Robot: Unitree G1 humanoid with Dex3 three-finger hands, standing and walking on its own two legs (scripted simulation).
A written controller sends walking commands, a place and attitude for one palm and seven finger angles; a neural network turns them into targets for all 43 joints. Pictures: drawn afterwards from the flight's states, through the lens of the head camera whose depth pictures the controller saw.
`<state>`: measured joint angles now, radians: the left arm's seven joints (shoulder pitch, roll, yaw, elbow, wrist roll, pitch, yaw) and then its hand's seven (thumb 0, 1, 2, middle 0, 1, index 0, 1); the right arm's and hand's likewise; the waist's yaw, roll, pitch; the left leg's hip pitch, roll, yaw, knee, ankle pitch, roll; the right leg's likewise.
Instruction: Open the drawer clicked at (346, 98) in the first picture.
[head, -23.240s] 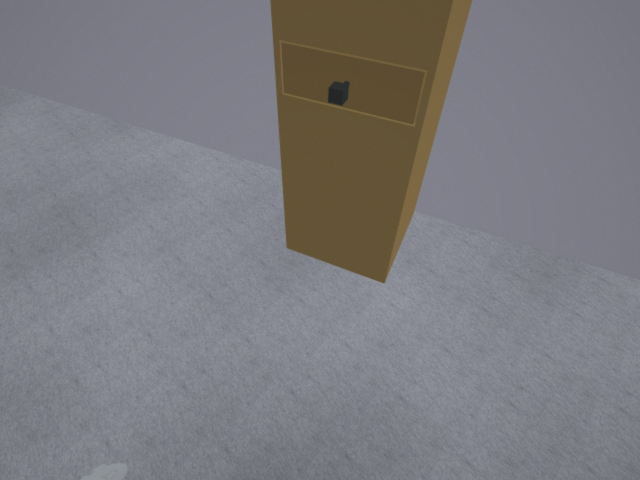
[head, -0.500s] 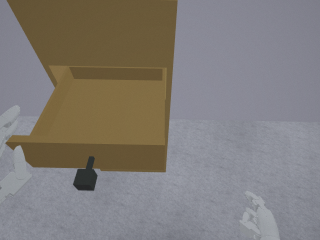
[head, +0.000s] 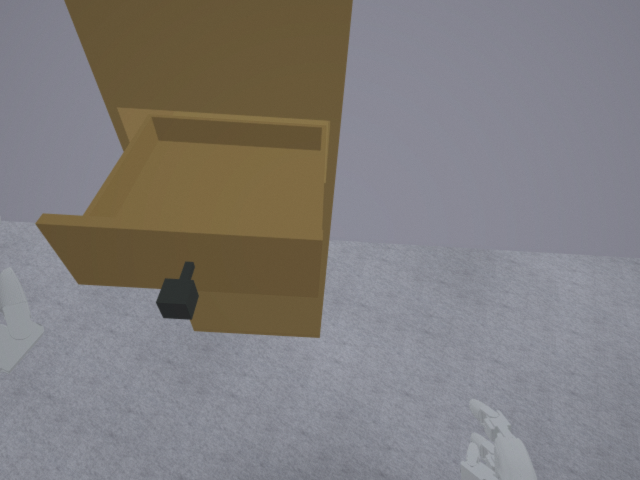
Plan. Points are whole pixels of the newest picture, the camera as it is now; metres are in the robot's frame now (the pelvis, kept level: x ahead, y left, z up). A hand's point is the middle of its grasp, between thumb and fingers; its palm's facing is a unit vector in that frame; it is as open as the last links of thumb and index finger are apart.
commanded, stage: step back with the hand held close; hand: left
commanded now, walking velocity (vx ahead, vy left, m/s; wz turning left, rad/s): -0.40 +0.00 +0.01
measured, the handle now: (182, 287) +0.36 +0.22 +0.01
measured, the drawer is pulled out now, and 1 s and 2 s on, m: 0.30 0.30 0.30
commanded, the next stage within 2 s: stop stepping back and stand still in 0.20 s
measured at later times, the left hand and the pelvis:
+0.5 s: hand out of the picture +0.06 +0.22 +0.19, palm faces +0.38 -0.79 -0.48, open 7.4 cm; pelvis -0.13 -0.02 +0.01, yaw +0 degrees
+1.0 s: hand out of the picture +0.01 +0.20 +0.19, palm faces +0.41 -0.78 -0.47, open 7.4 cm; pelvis -0.18 -0.04 +0.00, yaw +0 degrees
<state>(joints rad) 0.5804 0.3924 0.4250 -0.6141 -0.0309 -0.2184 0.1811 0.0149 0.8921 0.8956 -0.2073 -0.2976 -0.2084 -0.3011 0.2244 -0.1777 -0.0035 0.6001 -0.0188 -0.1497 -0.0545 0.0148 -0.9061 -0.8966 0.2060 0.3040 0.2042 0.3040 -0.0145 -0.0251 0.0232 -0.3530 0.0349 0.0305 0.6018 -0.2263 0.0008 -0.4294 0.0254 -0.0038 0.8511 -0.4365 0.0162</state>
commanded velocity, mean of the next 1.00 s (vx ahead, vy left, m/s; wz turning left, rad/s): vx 0.02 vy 0.00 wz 0.02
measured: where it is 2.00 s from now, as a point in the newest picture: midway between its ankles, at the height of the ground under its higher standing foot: outside the picture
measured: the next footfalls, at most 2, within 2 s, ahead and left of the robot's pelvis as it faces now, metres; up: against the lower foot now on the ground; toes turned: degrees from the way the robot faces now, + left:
right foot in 0.10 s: +0.02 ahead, -0.12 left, +0.00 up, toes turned -4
left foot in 0.38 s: -0.13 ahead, +0.08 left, +0.00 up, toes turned +2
